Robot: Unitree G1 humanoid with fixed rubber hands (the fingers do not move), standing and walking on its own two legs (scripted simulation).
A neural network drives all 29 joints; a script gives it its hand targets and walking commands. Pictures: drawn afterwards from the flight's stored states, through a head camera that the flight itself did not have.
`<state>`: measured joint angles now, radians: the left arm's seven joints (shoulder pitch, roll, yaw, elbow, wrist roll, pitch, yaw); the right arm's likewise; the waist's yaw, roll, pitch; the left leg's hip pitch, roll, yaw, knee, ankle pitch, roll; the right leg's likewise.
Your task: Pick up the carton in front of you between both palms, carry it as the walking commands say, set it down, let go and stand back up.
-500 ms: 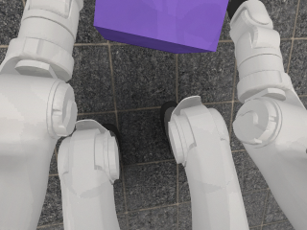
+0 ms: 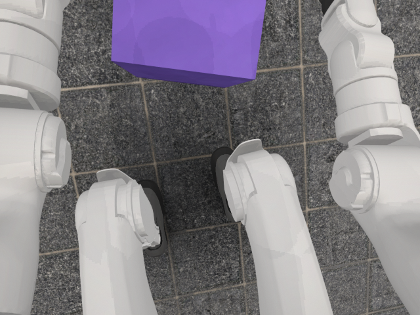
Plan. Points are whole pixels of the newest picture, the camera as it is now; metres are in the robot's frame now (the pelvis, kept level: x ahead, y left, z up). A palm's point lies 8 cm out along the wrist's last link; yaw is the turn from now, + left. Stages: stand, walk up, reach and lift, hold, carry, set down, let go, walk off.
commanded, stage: set down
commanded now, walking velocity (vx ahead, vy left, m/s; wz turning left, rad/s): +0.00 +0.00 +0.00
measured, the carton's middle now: (188, 22) +0.55 -0.06 -0.28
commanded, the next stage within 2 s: let go in 0.76 s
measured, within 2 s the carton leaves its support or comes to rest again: neither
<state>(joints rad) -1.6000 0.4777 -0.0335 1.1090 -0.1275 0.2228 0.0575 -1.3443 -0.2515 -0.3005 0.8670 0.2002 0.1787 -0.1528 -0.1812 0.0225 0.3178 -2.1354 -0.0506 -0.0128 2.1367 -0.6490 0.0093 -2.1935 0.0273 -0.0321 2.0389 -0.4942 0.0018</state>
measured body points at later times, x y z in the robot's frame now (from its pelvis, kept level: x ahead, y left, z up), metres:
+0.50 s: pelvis +0.02 +0.00 +0.13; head +0.36 +0.00 +0.42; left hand +0.63 +0.12 +0.02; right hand +0.52 -0.27 +0.03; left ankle +0.09 +0.11 -0.37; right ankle +0.13 -0.11 -0.37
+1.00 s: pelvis +0.05 +0.00 +0.26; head +0.34 -0.01 +0.60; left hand +0.58 +0.14 +0.15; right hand +0.49 -0.25 +0.15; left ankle +0.09 +0.11 -0.37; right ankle +0.13 -0.11 -0.37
